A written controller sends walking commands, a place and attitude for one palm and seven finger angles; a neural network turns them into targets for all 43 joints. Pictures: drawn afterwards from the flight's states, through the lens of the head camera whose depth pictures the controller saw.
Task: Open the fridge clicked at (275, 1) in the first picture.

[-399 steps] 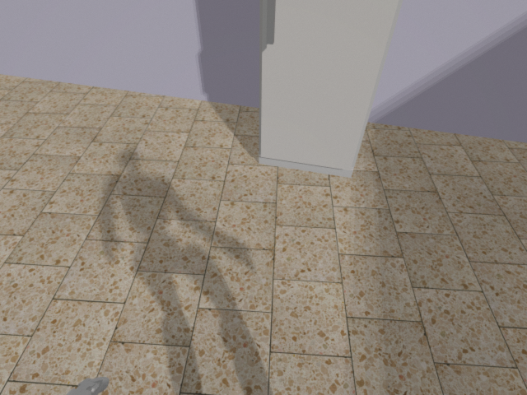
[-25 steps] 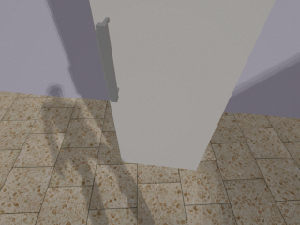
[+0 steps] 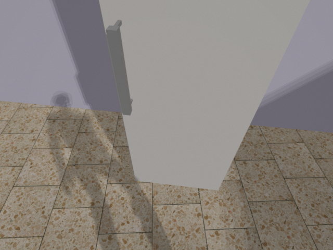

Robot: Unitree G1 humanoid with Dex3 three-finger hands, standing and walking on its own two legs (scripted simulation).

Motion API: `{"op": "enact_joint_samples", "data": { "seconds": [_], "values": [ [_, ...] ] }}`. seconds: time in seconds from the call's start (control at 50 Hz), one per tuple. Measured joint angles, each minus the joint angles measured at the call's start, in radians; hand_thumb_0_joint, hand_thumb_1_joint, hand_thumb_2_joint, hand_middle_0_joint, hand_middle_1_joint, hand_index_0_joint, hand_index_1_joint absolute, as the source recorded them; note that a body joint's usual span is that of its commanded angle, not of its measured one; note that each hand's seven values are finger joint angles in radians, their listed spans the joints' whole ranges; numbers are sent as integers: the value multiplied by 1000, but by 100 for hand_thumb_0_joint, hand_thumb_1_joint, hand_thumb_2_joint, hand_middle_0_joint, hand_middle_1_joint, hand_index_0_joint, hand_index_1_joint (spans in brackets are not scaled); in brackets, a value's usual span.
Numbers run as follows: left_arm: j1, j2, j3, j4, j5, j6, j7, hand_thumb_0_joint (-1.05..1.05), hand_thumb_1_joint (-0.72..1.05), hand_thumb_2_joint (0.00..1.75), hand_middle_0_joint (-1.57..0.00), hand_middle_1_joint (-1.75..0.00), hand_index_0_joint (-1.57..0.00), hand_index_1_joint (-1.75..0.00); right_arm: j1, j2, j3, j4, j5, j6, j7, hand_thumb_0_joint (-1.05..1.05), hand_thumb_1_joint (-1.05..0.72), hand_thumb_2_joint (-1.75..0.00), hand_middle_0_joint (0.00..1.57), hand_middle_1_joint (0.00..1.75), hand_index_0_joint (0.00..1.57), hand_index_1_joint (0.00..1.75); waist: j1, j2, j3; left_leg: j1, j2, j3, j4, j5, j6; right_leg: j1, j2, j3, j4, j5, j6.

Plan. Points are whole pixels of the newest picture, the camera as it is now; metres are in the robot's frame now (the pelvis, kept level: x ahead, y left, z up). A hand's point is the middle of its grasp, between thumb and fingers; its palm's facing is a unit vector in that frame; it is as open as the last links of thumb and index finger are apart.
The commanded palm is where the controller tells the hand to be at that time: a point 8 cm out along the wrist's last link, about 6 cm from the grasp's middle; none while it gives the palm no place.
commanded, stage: look again from close up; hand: left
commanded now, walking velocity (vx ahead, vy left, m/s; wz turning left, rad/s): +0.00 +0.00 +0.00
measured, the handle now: (123, 73) +0.58 +0.18 +0.12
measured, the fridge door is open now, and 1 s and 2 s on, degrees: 0 0 0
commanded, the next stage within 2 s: shuffle to correct the standing spot in 0.50 s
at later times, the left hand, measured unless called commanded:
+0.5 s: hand out of the picture -0.01 +0.15 -0.18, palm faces +0.07 -0.99 -0.15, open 7.4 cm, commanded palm none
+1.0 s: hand out of the picture +0.02 +0.18 -0.19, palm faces +0.05 -0.99 -0.13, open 7.4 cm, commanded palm none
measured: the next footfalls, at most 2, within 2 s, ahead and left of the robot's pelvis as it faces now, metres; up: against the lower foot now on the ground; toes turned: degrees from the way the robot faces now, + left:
right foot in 1.16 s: +0.17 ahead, -0.08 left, +0.00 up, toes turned -8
left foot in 1.44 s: +0.16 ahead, +0.14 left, +0.00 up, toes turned +3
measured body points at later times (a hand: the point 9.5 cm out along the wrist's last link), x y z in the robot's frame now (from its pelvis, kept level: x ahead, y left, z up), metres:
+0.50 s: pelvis +0.00 +0.00 +0.00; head +0.01 +0.00 +0.45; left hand -0.02 +0.20 -0.16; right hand -0.02 -0.21 -0.16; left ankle -0.01 +0.14 -0.74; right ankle +0.04 -0.13 -0.74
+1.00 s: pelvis +0.05 +0.03 -0.01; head +0.05 +0.04 +0.44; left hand +0.02 +0.24 -0.17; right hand -0.01 -0.18 -0.16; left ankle -0.01 +0.14 -0.74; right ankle +0.04 -0.10 -0.71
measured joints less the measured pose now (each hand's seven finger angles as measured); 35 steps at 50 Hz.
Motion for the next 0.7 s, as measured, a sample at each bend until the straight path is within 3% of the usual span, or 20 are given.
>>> {"op": "enact_joint_samples", "data": {
  "seconds": [0.7],
  "values": [
    [11, -5, 4, 1, 4, 1, -5, 0, 91, 90, -19, -29, -20, -30, 21, 5, -2, 8, -7, 7, 4, 0, -91, -90, 20, 30, 20, 30, 4, -9, -1, -7, 8, 1, 15, -14, -3, -10, 8, 1, 18, -15, -8]
  ]
}}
